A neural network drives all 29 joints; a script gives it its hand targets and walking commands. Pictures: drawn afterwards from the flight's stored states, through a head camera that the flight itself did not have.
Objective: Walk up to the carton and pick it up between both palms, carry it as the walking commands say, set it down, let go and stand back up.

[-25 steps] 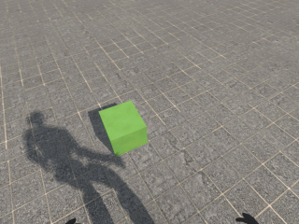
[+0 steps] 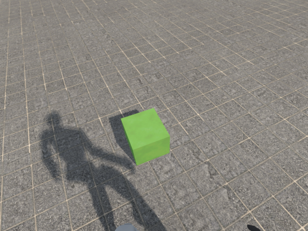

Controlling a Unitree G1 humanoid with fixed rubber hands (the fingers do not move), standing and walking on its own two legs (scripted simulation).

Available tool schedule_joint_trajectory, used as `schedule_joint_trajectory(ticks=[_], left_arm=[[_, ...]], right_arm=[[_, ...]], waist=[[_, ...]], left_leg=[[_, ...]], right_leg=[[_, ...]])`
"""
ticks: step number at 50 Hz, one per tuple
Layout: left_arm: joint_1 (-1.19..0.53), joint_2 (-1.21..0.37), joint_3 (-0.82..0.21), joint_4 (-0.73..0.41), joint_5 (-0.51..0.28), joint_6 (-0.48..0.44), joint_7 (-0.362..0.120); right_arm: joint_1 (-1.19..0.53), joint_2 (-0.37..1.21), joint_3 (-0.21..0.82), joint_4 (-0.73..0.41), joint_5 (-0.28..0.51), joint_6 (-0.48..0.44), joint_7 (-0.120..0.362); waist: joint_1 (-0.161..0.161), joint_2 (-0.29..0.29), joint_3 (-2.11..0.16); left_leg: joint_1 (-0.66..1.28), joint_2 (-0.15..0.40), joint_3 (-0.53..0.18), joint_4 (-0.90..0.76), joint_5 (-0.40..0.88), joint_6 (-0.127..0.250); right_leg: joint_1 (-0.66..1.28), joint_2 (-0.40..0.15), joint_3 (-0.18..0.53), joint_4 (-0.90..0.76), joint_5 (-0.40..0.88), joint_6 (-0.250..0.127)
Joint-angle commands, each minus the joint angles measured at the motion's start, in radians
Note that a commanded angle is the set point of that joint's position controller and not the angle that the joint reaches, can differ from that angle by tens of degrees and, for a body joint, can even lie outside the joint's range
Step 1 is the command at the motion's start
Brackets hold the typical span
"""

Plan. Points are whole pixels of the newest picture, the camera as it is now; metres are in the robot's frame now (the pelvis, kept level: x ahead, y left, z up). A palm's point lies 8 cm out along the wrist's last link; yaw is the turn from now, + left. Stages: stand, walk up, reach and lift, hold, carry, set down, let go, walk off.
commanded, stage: walk up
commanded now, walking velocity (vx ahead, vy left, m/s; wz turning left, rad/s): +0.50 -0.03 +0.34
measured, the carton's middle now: (145, 136) +0.87 +0.12 -0.67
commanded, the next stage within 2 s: none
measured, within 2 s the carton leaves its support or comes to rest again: neither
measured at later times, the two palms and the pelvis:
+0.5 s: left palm (63, 179) +0.32 +0.34 -0.13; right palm out of the picture +0.15 -0.17 -0.14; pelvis +0.20 +0.07 -0.01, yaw +3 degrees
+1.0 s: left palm (59, 159) +0.40 +0.39 -0.15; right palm (193, 149) +0.42 -0.12 -0.13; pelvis +0.37 +0.12 -0.01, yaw +9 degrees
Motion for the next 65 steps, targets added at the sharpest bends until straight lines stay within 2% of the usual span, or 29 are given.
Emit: schedule_joint_trajectory(ticks=[1,3,4,5,6,7,12,17,20,24,25,26,27,29,35,39,40,41,42,43,45,47,48,53,55,57,58,61,65], left_arm=[[-0.091,0.209,0.083,-0.041,0.032,-0.023,-0.033],[-0.114,0.187,0.077,-0.055,0.042,-0.015,-0.033],[-0.1,0.145,0.062,-0.063,0.048,-0.01,-0.033],[-0.136,0.101,0.042,-0.109,0.048,-0.008,-0.037],[-0.239,0.068,0.027,-0.179,0.055,0.001,-0.043],[-0.291,0.085,0.027,-0.198,0.055,-0.006,-0.042],[-0.19,0.051,0.023,-0.114,0.036,-0.03,-0.061],[-0.314,0.017,0.006,-0.148,0.026,-0.018,-0.072],[-0.277,0.004,0.006,-0.139,0.016,-0.019,-0.07],[-0.072,0.071,0.038,-0.067,0.016,-0.031,-0.052],[0.07,0.171,0.07,-0.018,0.029,-0.035,-0.038],[0.184,0.25,0.083,0.012,0.042,-0.033,-0.027],[0.17,0.244,0.07,0.03,0.034,-0.021,-0.023],[0.057,0.144,0.044,0.009,0.033,-0.018,-0.018],[-0.008,0.102,0.037,-0.016,0.032,-0.009,-0.021],[-0.069,0.136,0.05,-0.032,0.017,0.016,-0.025],[-0.086,0.098,0.038,-0.044,0.021,0.017,-0.026],[-0.058,0.041,0.021,-0.055,0.027,0.018,-0.031],[-0.059,0.025,0.028,-0.08,0.03,0.036,-0.035],[-0.101,0.077,0.044,-0.093,0.023,0.05,-0.034],[-0.157,0.071,0.032,-0.109,0.01,0.039,-0.036],[-0.093,0.061,0.035,-0.078,0.002,0.038,-0.028],[-0.077,0.064,0.031,-0.066,-0.005,0.04,-0.031],[-0.063,0.021,0.002,-0.047,-0.011,0.04,-0.017],[-0.022,0.05,0.015,-0.025,-0.004,0.025,-0.007],[0.046,0.152,0.03,-0.015,0.013,0.008,0.004],[-0.007,0.157,0.037,-0.015,0.02,0.015,0.002],[-0.12,0.093,0.012,-0.027,0.017,0.017,0.009],[-0.09,0.069,0.011,-0.002,0.01,0.012,0.016]], right_arm=[[0.123,-0.066,-0.058,-0.019,-0.007,-0.024,-0.011],[0.221,-0.074,-0.06,0.032,-0.025,-0.036,-0.029],[0.313,-0.108,-0.073,0.072,-0.032,-0.049,-0.04],[0.426,-0.214,-0.105,0.085,-0.046,-0.056,-0.057],[0.428,-0.303,-0.118,0.065,-0.042,-0.07,-0.061],[0.344,-0.314,-0.131,0.024,-0.03,-0.073,-0.066],[0.273,-0.135,-0.079,0.01,-0.026,-0.117,-0.084],[0.349,-0.105,-0.076,0.025,-0.037,-0.115,-0.098],[0.363,-0.101,-0.082,0.04,-0.038,-0.102,-0.101],[0.333,-0.071,-0.064,0.04,-0.024,-0.099,-0.101],[0.312,-0.025,-0.049,0.011,-0.02,-0.101,-0.098],[0.272,-0.003,-0.036,-0.033,-0.015,-0.102,-0.097],[0.265,-0.027,-0.059,-0.03,-0.02,-0.09,-0.104],[0.206,-0.049,-0.072,-0.027,-0.019,-0.084,-0.092],[0.178,0.018,-0.031,0.023,-0.019,-0.046,-0.069],[0.266,-0.015,-0.042,0.088,-0.023,-0.055,-0.077],[0.347,-0.042,-0.054,0.113,-0.03,-0.057,-0.084],[0.415,-0.146,-0.084,0.123,-0.043,-0.065,-0.095],[0.416,-0.206,-0.089,0.1,-0.045,-0.068,-0.101],[0.349,-0.237,-0.108,0.075,-0.036,-0.063,-0.101],[0.224,-0.166,-0.085,0.044,-0.037,-0.072,-0.103],[0.208,-0.127,-0.073,0.03,-0.027,-0.08,-0.12],[0.234,-0.126,-0.077,0.032,-0.027,-0.084,-0.123],[0.171,-0.086,-0.073,0.028,-0.025,-0.044,-0.113],[0.194,-0.039,-0.07,0.021,-0.021,-0.038,-0.115],[0.225,0.032,-0.044,-0.002,-0.01,-0.028,-0.13],[0.235,0.023,-0.044,0.004,-0.012,-0.011,-0.129],[0.185,-0.009,-0.061,0.028,-0.021,0.008,-0.123],[0.182,0.005,-0.049,0.076,-0.02,-0.004,-0.122]], waist=[[-0.07,-0.288,0.025],[-0.108,-0.145,0.017],[-0.132,0.102,-0.034],[-0.184,0.365,-0.016],[-0.16,0.469,0.074],[-0.124,0.306,0.112],[-0.065,0.078,-0.053],[-0.101,0.187,0.06],[-0.08,0.212,-0.029],[0.018,0.124,-0.105],[0.072,-0.045,-0.156],[0.106,-0.309,-0.206],[0.082,-0.246,-0.161],[0.038,-0.037,-0.086],[-0.006,-0.185,-0.025],[-0.096,-0.09,-0.029],[-0.133,0.025,-0.007],[-0.154,0.342,-0.019],[-0.104,0.389,0.021],[-0.081,0.283,0.062],[-0.054,0.195,0.098],[-0.034,0.206,0.017],[-0.04,0.187,-0.058],[-0.019,0.32,-0.128],[0.006,0.169,-0.137],[0.011,-0.2,-0.129],[0.017,-0.206,-0.131],[-0.015,-0.107,-0.043],[0.006,-0.1,-0.115]], left_leg=[[0.228,-0.007,0.179,-0.146,-0.025,-0.068],[0.296,-0.038,0.216,-0.252,0.021,-0.06],[0.365,-0.067,0.179,-0.312,-0.05,-0.025],[0.403,0.122,-0.233,-0.507,-0.336,0.043],[0.336,0.343,-0.75,-0.779,-0.582,0.086],[0.273,0.367,-0.807,-0.851,-0.681,0.093],[0.374,0.218,-0.447,-0.643,0.02,0.129],[0.369,0.22,-0.347,-0.686,0.285,0.189],[0.382,0.185,-0.266,-0.592,0.532,0.148],[0.175,0.109,-0.197,-0.387,0.43,0.092],[-0.001,0.033,-0.11,-0.173,0.271,0.05],[-0.139,-0.036,-0.005,0.085,-0.228,0.026],[-0.132,0.016,-0.02,0.246,-0.311,0.023],[-0.126,0.046,-0.035,0.244,-0.225,0.01],[0.067,0.038,0.12,-0.115,-0.069,-0.047],[0.27,-0.014,0.217,-0.347,0.133,-0.036],[0.34,-0.015,0.156,-0.362,0.104,-0.013],[0.434,0.206,-0.198,-0.513,0.078,0.039],[0.344,0.395,-0.59,-0.728,-0.122,0.075],[0.3,0.437,-0.655,-0.793,-0.292,0.126],[0.298,0.321,-0.448,-0.678,0.08,0.144],[0.411,0.286,-0.263,-0.465,1.102,0.136],[0.492,0.278,-0.204,-0.446,1.253,0.139],[0.371,0.099,-0.026,-0.43,0.77,0.093],[0.265,0.079,-0.048,-0.379,0.464,0.061],[0.15,-0.024,-0.011,-0.224,-0.163,-0.004],[0.151,-0.029,-0.056,-0.115,-0.279,-0.003],[0.134,0.0,-0.069,-0.038,-0.18,-0.013],[0.13,-0.009,-0.01,-0.082,-0.144,-0.047]], right_leg=[[-0.202,-0.09,-0.106,-0.117,-0.429,-0.099],[-0.217,-0.059,-0.145,0.083,-0.511,-0.102],[-0.231,0.01,-0.169,0.351,-0.483,-0.104],[-0.445,0.115,-0.165,0.72,-0.536,-0.074],[-0.658,0.159,-0.062,0.937,-0.545,-0.059],[-0.696,0.094,0.041,0.956,-0.392,-0.065],[-0.515,0.062,0.015,0.785,-0.129,-0.066],[-0.511,0.089,-0.042,0.443,-0.08,-0.002],[-0.317,0.131,-0.099,0.258,-0.046,-0.004],[0.147,0.113,-0.063,0.053,0.035,-0.056],[0.334,-0.069,0.121,0.014,-0.019,-0.109],[0.42,-0.314,0.378,-0.053,-0.001,-0.201],[0.301,-0.32,0.351,-0.04,0.064,-0.254],[0.166,-0.223,0.194,-0.006,0.181,-0.241],[-0.042,-0.098,-0.067,-0.039,0.094,-0.196],[-0.112,-0.036,-0.153,0.148,-0.043,-0.132],[-0.217,0.011,-0.168,0.269,-0.08,-0.108],[-0.409,0.133,-0.188,0.54,-0.328,-0.068],[-0.484,0.145,-0.031,0.69,-0.428,-0.054],[-0.503,0.101,0.028,0.753,-0.335,-0.071],[-0.522,0.075,0.03,0.753,-0.187,-0.068],[-0.45,0.102,0.012,0.66,-0.232,-0.017],[-0.425,0.111,0.001,0.581,-0.217,-0.002],[-0.12,0.193,-0.145,0.162,0.004,-0.033],[0.033,0.091,-0.086,0.046,0.197,-0.061],[0.048,-0.211,0.182,0.034,0.623,-0.144],[0.002,-0.241,0.221,-0.024,0.524,-0.224],[-0.078,-0.113,0.101,-0.039,0.304,-0.199],[0.043,-0.122,0.027,0.002,0.54,-0.225]])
